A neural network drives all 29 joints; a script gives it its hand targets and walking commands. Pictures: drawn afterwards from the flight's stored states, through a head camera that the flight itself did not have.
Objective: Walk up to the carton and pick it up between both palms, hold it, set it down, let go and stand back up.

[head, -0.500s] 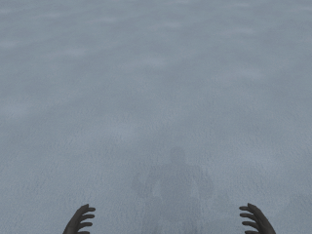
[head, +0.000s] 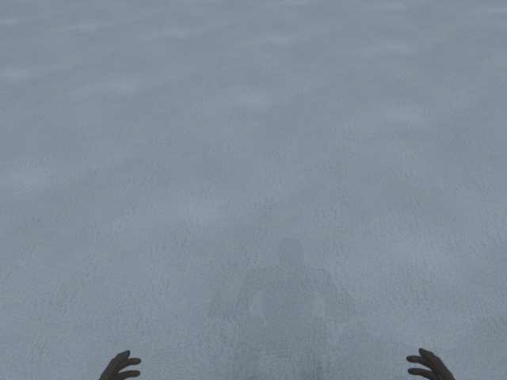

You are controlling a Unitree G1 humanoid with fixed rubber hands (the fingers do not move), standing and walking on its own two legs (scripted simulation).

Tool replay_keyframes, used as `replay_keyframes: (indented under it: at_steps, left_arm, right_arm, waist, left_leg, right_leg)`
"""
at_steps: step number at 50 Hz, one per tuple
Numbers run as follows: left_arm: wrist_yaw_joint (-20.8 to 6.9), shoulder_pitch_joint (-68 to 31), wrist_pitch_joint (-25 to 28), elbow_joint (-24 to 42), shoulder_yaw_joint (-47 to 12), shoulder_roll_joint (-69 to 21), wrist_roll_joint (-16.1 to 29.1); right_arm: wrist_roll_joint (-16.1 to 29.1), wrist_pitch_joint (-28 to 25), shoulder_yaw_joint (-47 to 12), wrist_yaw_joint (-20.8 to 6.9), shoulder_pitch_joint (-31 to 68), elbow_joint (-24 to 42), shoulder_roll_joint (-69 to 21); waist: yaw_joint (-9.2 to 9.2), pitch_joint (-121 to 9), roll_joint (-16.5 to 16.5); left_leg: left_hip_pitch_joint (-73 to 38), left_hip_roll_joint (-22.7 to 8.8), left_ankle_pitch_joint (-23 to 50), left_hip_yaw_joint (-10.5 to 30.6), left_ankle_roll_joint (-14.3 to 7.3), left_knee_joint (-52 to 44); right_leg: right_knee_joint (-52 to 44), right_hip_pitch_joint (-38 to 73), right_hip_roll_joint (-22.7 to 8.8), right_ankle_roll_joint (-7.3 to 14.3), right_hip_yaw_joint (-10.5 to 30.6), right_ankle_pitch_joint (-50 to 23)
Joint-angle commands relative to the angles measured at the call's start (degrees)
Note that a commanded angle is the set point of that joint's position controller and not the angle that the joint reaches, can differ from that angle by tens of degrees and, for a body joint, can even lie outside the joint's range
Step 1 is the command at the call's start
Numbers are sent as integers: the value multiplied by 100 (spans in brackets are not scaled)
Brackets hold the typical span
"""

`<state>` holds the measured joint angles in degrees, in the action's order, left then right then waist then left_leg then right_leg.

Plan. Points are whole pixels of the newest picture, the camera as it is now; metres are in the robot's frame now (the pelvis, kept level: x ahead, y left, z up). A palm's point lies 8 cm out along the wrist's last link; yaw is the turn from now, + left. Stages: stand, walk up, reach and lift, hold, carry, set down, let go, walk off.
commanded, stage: stand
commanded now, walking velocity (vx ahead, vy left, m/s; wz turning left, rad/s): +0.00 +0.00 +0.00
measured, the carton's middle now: out of the picture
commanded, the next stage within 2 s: walk up in 1.98 s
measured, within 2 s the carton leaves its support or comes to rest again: neither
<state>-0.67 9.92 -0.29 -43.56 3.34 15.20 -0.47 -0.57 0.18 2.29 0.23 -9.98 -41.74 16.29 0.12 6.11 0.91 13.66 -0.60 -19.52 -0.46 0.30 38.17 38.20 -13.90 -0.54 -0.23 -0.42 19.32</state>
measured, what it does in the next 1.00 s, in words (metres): stands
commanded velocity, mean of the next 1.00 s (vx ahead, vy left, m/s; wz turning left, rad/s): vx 0.00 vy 0.00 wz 0.00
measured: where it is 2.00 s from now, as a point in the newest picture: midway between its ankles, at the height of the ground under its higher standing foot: outside the picture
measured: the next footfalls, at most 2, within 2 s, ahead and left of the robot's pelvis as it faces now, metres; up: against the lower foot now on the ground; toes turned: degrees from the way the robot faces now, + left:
none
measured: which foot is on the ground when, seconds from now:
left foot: down 0.00-1.00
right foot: down 0.00-1.00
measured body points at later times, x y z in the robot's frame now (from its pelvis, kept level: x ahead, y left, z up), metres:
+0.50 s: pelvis +0.00 +0.00 +0.01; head +0.01 -0.01 +0.46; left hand +0.11 +0.27 -0.11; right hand +0.11 -0.28 -0.11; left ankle +0.02 +0.12 -0.72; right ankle +0.02 -0.12 -0.72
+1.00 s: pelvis +0.00 +0.00 +0.02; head +0.01 +0.00 +0.47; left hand +0.09 +0.28 -0.11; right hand +0.09 -0.28 -0.11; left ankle +0.02 +0.12 -0.72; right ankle +0.02 -0.12 -0.72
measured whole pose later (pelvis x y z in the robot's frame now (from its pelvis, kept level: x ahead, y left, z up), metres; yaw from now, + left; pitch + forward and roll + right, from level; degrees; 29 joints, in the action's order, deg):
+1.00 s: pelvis +0.00 +0.00 +0.02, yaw -1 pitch -4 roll +0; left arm 0.0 8.7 1.2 -57.1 1.4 17.2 0.0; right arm 0.1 -1.2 1.1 0.3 -8.9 -56.1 17.5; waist 0.0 5.6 0.4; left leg 7.2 -0.8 -11.6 -1.4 0.3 23.3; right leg 23.3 -7.8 -0.4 -0.4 0.3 11.1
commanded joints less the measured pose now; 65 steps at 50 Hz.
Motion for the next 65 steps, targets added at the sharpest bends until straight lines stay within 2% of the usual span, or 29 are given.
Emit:
replay_keyframes:
  at_steps: [1, 3, 4, 5, 8, 10, 14, 16, 17, 19, 21, 22, 25, 27, 31, 35, 38, 41, 43, 44, 46, 47, 50, 52, 55, 57, 58, 60, 65]
  left_arm:
    - [44, -500, 221, 631, 304, 1188, 11]
    - [51, -395, 223, 563, 295, 1141, -27]
    - [28, -390, 217, 501, 309, 1182, 24]
    - [27, -511, 212, 552, 292, 1229, 34]
    - [19, -391, 237, 358, 301, 1201, -19]
    - [-8, -343, 241, 271, 289, 1246, 12]
    - [23, -416, 292, 220, 228, 1216, -36]
    - [34, -397, 294, 69, 262, 1364, -20]
    - [30, -324, 290, 103, 246, 1282, -7]
    - [58, -364, 314, 85, 207, 1237, 31]
    - [37, -431, 273, -7, 165, 1311, 40]
    - [36, -372, 278, -87, 200, 1244, 28]
    - [41, -422, 314, -136, 124, 1246, 24]
    - [71, -427, 294, -287, 132, 1356, 23]
    - [55, -311, 329, -419, 103, 1338, 55]
    - [71, -246, 299, -608, 34, 1244, 54]
    - [84, -315, 258, -678, 62, 1340, 52]
    - [113, -369, 288, -787, 100, 1446, 80]
    - [76, -380, 288, -814, 91, 1411, 39]
    - [98, -246, 276, -835, 60, 1305, 74]
    - [114, -305, 306, -836, 81, 1415, 68]
    - [122, -309, 308, -911, 24, 1278, 41]
    - [140, -374, 304, -906, 35, 1351, 67]
    - [173, -295, 300, -1011, -26, 1284, 80]
    - [150, -345, 300, -1057, 35, 1505, 81]
    - [145, -228, 289, -1067, 25, 1463, 91]
    - [160, -266, 295, -1161, 9, 1423, 64]
    - [163, -222, 289, -1130, 19, 1447, 98]
    - [150, -357, 297, -1149, 42, 1485, 75]
  right_arm:
    - [54, -204, 285, -1, 146, 477, 1046]
    - [-14, -221, 303, 6, 354, 497, 1117]
    - [9, -241, 323, 45, 302, 404, 1115]
    - [5, -258, 321, 19, 302, 430, 1200]
    - [10, -269, 267, 23, 523, 377, 1113]
    - [11, -289, 271, -6, 297, 296, 985]
    - [5, -275, 279, 9, 426, 219, 1113]
    - [16, -304, 288, 6, 353, 99, 1201]
    - [55, -310, 257, 7, 300, 73, 1136]
    - [30, -300, 217, -25, 324, 57, 1095]
    - [-2, -290, 219, 4, 401, -54, 1154]
    - [-10, -297, 231, 7, 434, -2, 1091]
    - [58, -300, 218, 43, 134, -221, 1225]
    - [63, -266, 231, 16, 312, -235, 1289]
    - [58, -260, 137, 67, 252, -451, 1186]
    - [68, -270, 133, 28, 295, -652, 1233]
    - [100, -308, 153, 60, 475, -696, 1285]
    - [41, -338, 116, 47, 291, -841, 1291]
    - [49, -318, 156, 57, 398, -919, 1296]
    - [40, -286, 113, 46, 473, -908, 1211]
    - [68, -280, 145, 87, 493, -889, 1305]
    - [86, -271, 110, 68, 330, -994, 1194]
    - [59, -279, 63, 39, 351, -1055, 1121]
    - [88, -270, 107, 71, 258, -1048, 1237]
    - [59, -285, 102, 81, 200, -1191, 1373]
    - [48, -287, 97, 74, 310, -1139, 1426]
    - [81, -288, 113, 74, 212, -1179, 1366]
    - [91, -298, 135, 75, 181, -1284, 1428]
    - [23, -305, 120, 82, 247, -1293, 1359]
  waist:
    - [-133, -321, -214]
    - [16, -357, 18]
    - [-12, -438, -248]
    - [-21, -452, -201]
    - [80, -419, 185]
    - [-42, -561, -149]
    - [-2, -480, -11]
    - [0, -414, -208]
    - [-48, -613, 24]
    - [-56, -655, 7]
    - [-13, -629, -391]
    - [-17, -722, -68]
    - [-102, -748, -334]
    - [-102, -607, 7]
    - [-52, -608, -266]
    - [-71, -374, 55]
    - [48, -404, -219]
    - [-72, -362, -61]
    - [-14, -418, -168]
    - [40, -488, 65]
    - [63, -448, -215]
    - [-13, -627, -6]
    - [-42, -676, -230]
    - [-59, -558, 27]
    - [-56, -449, -192]
    - [19, -469, -73]
    - [-85, -349, 42]
    - [-10, -486, -252]
    - [-40, -469, -211]
  left_leg:
    - [-64, -529, 656, 490, -232, -940]
    - [164, -582, 242, 620, -297, -1117]
    - [0, -537, 283, 620, -285, -1081]
    - [35, -546, 345, 608, -263, -1185]
    - [267, -582, 269, 678, -282, -1365]
    - [-5, -585, 346, 599, -229, -1375]
    - [8, -542, 405, 529, -242, -1373]
    - [-15, -548, 646, 535, -211, -1407]
    - [-214, -560, 704, 467, -211, -1315]
    - [-234, -546, 718, 503, -259, -1387]
    - [-300, -589, 628, 535, -230, -1399]
    - [-295, -591, 767, 558, -241, -1453]
    - [-579, -610, 1074, 492, -206, -1458]
    - [-408, -613, 997, 390, -194, -1489]
    - [-540, -609, 1060, 455, -195, -1635]
    - [-354, -621, 921, 413, -203, -1833]
    - [-424, -653, 946, 506, -171, -1922]
    - [-516, -712, 937, 492, -179, -1986]
    - [-441, -680, 906, 480, -186, -2015]
    - [-394, -601, 908, 430, -171, -2034]
    - [-529, -715, 1040, 536, -194, -2050]
    - [-719, -660, 1101, 434, -129, -2021]
    - [-823, -703, 1387, 482, -107, -2103]
    - [-715, -669, 1224, 403, -157, -2064]
    - [-737, -741, 1083, 443, -183, -2145]
    - [-584, -754, 1032, 471, -206, -2139]
    - [-558, -682, 1070, 439, -123, -2199]
    - [-577, -730, 896, 556, -193, -2232]
    - [-727, -735, 1121, 434, -159, -2159]
  right_leg:
    - [-1070, -264, -497, 269, 559, -570]
    - [-1102, -56, -496, 254, 550, -333]
    - [-1235, -111, -590, 284, 678, -284]
    - [-1142, -73, -550, 268, 629, -345]
    - [-1042, 209, -488, 228, 534, -590]
    - [-1160, 171, -510, 237, 570, -518]
    - [-1334, 156, -528, 222, 481, -544]
    - [-1367, 251, -590, 265, 552, -760]
    - [-1383, 174, -613, 243, 621, -789]
    - [-1365, 296, -555, 238, 608, -741]
    - [-1526, 242, -552, 220, 585, -832]
    - [-1435, 339, -584, 217, 561, -867]
    - [-1521, 317, -574, 243, 544, -1390]
    - [-1596, 412, -652, 208, 602, -1325]
    - [-1689, 383, -626, 248, 610, -1133]
    - [-1836, 498, -616, 180, 600, -1103]
    - [-1869, 515, -552, 194, 587, -1046]
    - [-2024, 503, -633, 169, 612, -1042]
    - [-2023, 529, -592, 165, 571, -1069]
    - [-1924, 762, -585, 124, 513, -1149]
    - [-2006, 529, -636, 151, 615, -1204]
    - [-1997, 601, -581, 162, 581, -1295]
    - [-1953, 592, -602, 203, 571, -1372]
    - [-2063, 599, -668, 181, 606, -1475]
    - [-2141, 550, -623, 185, 665, -1247]
    - [-2120, 647, -627, 165, 618, -1352]
    - [-2122, 635, -614, 160, 594, -1318]
    - [-2085, 683, -628, 157, 588, -1344]
    - [-2217, 537, -620, 176, 667, -1197]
